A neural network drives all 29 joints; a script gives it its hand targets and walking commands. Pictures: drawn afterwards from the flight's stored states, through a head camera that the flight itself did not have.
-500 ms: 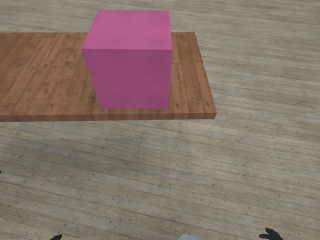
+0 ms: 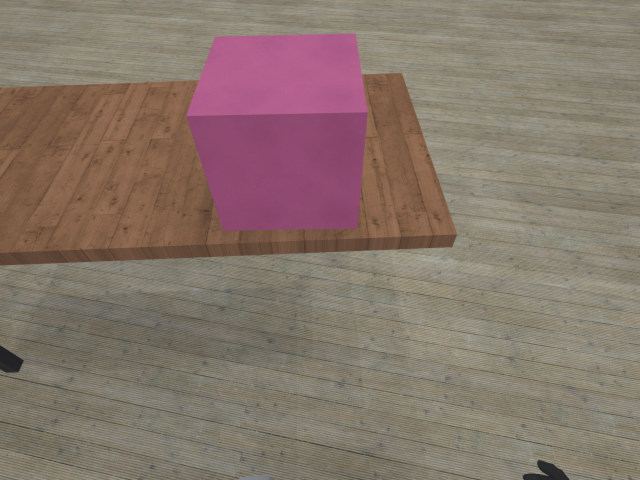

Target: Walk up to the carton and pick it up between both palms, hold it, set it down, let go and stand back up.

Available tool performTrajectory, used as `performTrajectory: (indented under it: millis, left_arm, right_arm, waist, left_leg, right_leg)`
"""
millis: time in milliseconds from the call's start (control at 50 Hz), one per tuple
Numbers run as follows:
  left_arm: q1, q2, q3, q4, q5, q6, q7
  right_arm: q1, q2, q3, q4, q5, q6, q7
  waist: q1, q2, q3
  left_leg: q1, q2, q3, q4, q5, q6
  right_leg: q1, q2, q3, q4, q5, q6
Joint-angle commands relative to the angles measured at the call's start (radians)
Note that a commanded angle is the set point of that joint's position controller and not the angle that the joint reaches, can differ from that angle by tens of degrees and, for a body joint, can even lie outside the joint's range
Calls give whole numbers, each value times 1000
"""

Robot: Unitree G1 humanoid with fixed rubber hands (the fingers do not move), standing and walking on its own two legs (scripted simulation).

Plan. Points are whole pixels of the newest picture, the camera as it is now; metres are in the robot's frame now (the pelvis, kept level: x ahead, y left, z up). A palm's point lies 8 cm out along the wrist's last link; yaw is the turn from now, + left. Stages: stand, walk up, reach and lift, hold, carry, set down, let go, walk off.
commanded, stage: walk up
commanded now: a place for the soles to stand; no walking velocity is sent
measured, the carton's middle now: (287, 134) +0.69 +0.07 +0.02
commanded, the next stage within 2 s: none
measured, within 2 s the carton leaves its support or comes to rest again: neither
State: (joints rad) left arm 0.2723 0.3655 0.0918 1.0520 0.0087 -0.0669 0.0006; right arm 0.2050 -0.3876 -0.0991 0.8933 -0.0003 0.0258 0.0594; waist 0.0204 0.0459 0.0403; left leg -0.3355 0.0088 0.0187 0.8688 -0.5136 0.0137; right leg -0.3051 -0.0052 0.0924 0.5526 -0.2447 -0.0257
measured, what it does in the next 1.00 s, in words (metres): walks ahead: left foot, then right foot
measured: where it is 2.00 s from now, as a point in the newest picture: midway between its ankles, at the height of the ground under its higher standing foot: outside the picture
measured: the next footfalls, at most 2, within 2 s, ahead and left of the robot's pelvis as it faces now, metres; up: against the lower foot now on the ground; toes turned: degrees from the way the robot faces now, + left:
left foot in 0.08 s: +0.06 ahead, +0.13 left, +0.00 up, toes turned +3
right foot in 0.60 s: +0.28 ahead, -0.01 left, +0.00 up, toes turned -2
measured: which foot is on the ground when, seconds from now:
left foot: up 0.00-0.06, down 0.08-0.64, up 0.66-0.92, down 0.94-1.00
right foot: down 0.00-0.08, up 0.10-0.58, down 0.60-0.96, up 0.98-1.00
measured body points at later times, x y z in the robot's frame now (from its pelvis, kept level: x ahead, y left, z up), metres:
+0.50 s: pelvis +0.14 +0.08 +0.00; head +0.17 +0.12 +0.45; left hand +0.19 +0.39 -0.15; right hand +0.16 -0.25 -0.09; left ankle +0.02 +0.12 -0.73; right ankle +0.15 -0.05 -0.70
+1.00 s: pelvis +0.30 +0.10 -0.02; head +0.36 +0.12 +0.42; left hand +0.37 +0.41 -0.16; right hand +0.42 -0.19 -0.13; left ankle +0.39 +0.19 -0.73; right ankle +0.23 -0.02 -0.70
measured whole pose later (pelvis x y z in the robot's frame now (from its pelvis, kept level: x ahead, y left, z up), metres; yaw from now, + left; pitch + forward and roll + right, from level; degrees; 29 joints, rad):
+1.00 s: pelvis +0.30 +0.10 -0.02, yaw -1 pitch -2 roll +0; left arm 0.20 0.37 0.04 0.90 0.01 0.03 0.03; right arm 0.11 -0.34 -0.02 0.89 0.00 -0.05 -0.02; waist 0.02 -0.03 0.17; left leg -0.43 -0.04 0.02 0.70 -0.22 0.04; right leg -0.28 0.06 0.07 0.94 -0.58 -0.02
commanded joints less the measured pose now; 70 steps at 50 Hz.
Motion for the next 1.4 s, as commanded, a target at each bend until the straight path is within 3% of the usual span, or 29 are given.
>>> performTrajectory:
  millis: [0, 20, 40, 80, 120, 220, 320, 420, 480, 540, 560, 580, 600, 620, 660, 720, 800, 860, 880, 900, 920, 940, 960, 1020, 1060, 1140, 1300, 1360, 1380]
  left_arm:
    - [-108, 328, 85, -140, 43, -2, 11]
    - [-173, 255, 60, -154, 46, 6, 11]
    - [-93, 127, 21, -151, 28, 6, 22]
    - [-18, 205, 23, -124, 26, 12, 36]
    - [8, 259, 37, -92, 7, 14, 26]
    - [10, 210, 12, -114, -10, 8, 12]
    - [-99, 175, -11, -150, -10, 15, 6]
    - [-197, 175, -21, -181, -4, 16, 13]
    - [-225, 164, -29, -182, 3, 13, 10]
    - [-68, 169, -29, -146, 7, 2, 9]
    - [86, 188, -7, -106, 15, -8, 16]
    - [218, 266, 17, -72, 25, -16, 28]
    - [261, 288, 27, -95, 5, -8, 39]
    - [228, 301, 34, -109, -13, -7, 45]
    - [125, 259, 21, -135, -21, -8, 64]
    - [10, 215, 15, -158, -9, -17, 65]
    - [-30, 195, -4, -164, 16, 0, 54]
    - [-109, 173, -11, -209, 0, 44, 36]
    - [-150, 186, -8, -241, -12, 63, 28]
    - [-118, 149, -17, -260, -27, 75, 23]
    - [-9, 90, -30, -252, -32, 89, 30]
    - [25, 171, -2, -207, -12, 120, 47]
    - [22, 210, 5, -220, 3, 132, 49]
    - [-19, 235, 29, -229, 7, 135, 43]
    - [10, 217, 25, -231, 0, 122, 42]
    - [0, 207, 27, -240, 3, 109, 45]
    - [70, 178, 32, -210, 12, 104, 40]
    - [140, 203, 58, -168, 43, 104, 31]
    - [93, 276, 68, -207, 58, 100, 29]
  right_arm:
    - [133, -201, -75, -50, -39, -33, 14]
    - [307, -236, -104, 12, -41, -47, -3]
    - [329, -306, -115, 19, -54, -64, -23]
    - [156, -351, -113, -62, -51, -72, -40]
    - [47, -286, -89, -88, -35, -83, -39]
    - [227, -185, -53, -55, -15, -94, -47]
    - [307, -186, -32, -43, 0, -75, -66]
    - [321, -172, -35, -65, -15, -63, -77]
    - [306, -168, -30, -76, -13, -61, -85]
    - [192, -190, -36, -116, -12, -63, -83]
    - [137, -180, -26, -129, -1, -66, -82]
    - [145, -140, -10, -134, 16, -75, -85]
    - [199, -98, 10, -156, 25, -76, -89]
    - [181, -189, -1, -140, 5, -71, -112]
    - [83, -213, 6, -139, 25, -98, -110]
    - [54, -168, 17, -130, 22, -98, -95]
    - [-31, -142, 39, -93, 33, -92, -87]
    - [3, -137, 48, -34, 26, -96, -103]
    - [126, -142, 26, 8, 24, -93, -115]
    - [157, -203, 0, 9, 3, -93, -128]
    - [152, -262, -20, -28, -6, -87, -139]
    - [85, -294, -20, -55, 3, -74, -140]
    - [1, -325, -24, -70, 14, -68, -137]
    - [-101, -217, -6, -126, 9, -57, -137]
    - [-67, -212, -4, -103, 13, -60, -131]
    - [-50, -200, -9, -114, 13, -47, -115]
    - [-146, -238, -14, -136, -14, -13, -101]
    - [-231, -185, 7, -147, -13, 10, -94]
    - [-213, -129, 22, -157, -3, 18, -95]
  waist:
    - [-98, -299, -29]
    - [-199, -146, -59]
    - [-173, 154, -35]
    - [-107, -48, 17]
    - [-53, -46, 130]
    - [-74, 107, 0]
    - [-124, 138, 50]
    - [-174, 137, 47]
    - [-161, 111, 116]
    - [-30, 93, 45]
    - [69, 49, -38]
    - [140, -94, -202]
    - [124, -266, -274]
    - [97, -90, -201]
    - [98, -18, -74]
    - [24, -194, 151]
    - [22, -258, 147]
    - [-17, -251, -43]
    - [-86, -214, -128]
    - [-138, -122, -203]
    - [-100, 99, -323]
    - [-58, -25, -273]
    - [-52, 62, -222]
    - [-19, 0, -80]
    - [-26, 77, -80]
    - [-52, 130, -125]
    - [-20, 227, -145]
    - [48, 37, -66]
    - [47, -283, 10]
  left_leg:
    - [124, 58, -47, -345, 48, 46]
    - [412, 64, -109, -505, 107, 68]
    - [472, 199, -413, -717, -90, 25]
    - [334, 384, -688, -798, -362, -4]
    - [210, 294, -504, -760, -233, -41]
    - [522, 150, -166, -534, 827, -64]
    - [528, 119, -161, -518, 957, -110]
    - [676, 119, -199, -475, 983, -69]
    - [613, 147, -215, -449, 993, -83]
    - [389, 124, -146, -257, 1073, -62]
    - [249, 107, -114, -36, 1054, -47]
    - [58, 24, -80, 330, 828, -100]
    - [-307, -144, -81, 606, -82, -140]
    - [-375, -116, -194, 669, -189, -105]
    - [-392, -20, -233, 652, -89, -62]
    - [-302, -21, -183, 512, -35, -18]
    - [-255, -15, -28, 46, 59, -21]
    - [-28, -38, 97, -374, 455, -36]
    - [142, -13, 68, -566, 680, -34]
    - [398, 67, -79, -506, 844, 3]
    - [579, 360, -503, -398, 1119, 92]
    - [366, 436, -615, -441, 935, 214]
    - [271, 481, -662, -477, 870, 259]
    - [177, 329, -392, -423, 904, 179]
    - [218, 266, -297, -409, 980, 123]
    - [305, 260, -264, -368, 910, 216]
    - [85, 300, -253, -326, 793, 229]
    - [-226, 183, -158, -167, 359, 117]
    - [-317, -37, -88, 53, 42, 50]
  right_leg:
    - [-40, -194, 216, -181, -374, -134]
    - [-234, -104, 100, 81, -329, -72]
    - [-418, 129, -24, 451, -347, -7]
    - [-540, 89, 88, 616, -243, 2]
    - [-459, 16, 101, 601, -90, -14]
    - [-367, 27, 22, 454, -23, 24]
    - [-392, 80, -53, 340, -43, 19]
    - [-498, 91, -118, 206, -77, 17]
    - [-467, 62, -152, 134, -37, -3]
    - [-83, 68, -198, -71, 57, -41]
    - [185, 19, -125, -166, 199, -81]
    - [479, -141, 112, -138, 459, -186]
    - [746, -432, 512, -43, 797, -363]
    - [630, -527, 682, -78, 677, -463]
    - [497, -438, 420, -94, 789, -373]
    - [160, -281, 106, -135, 784, -227]
    - [163, -91, -5, -67, 782, -156]
    - [257, -19, -43, 190, 663, -83]
    - [241, -13, -34, 338, 580, -53]
    - [0, 41, -11, 490, 201, 2]
    - [-205, 159, 36, 691, -487, 47]
    - [-147, 140, 126, 785, -459, 29]
    - [-159, 121, 141, 859, -447, 22]
    - [-211, 89, 130, 900, -316, 51]
    - [-224, 99, 131, 855, -250, 60]
    - [-219, 92, 85, 735, -291, 78]
    - [43, 1, -15, 236, -222, 41]
    - [195, -35, 34, 12, -45, -18]
    - [37, -219, 378, -204, -137, -79]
